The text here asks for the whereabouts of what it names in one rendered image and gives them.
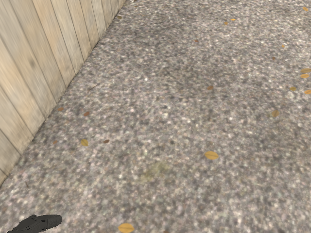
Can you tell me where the left robot hand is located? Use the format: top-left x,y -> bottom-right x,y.
7,215 -> 62,233

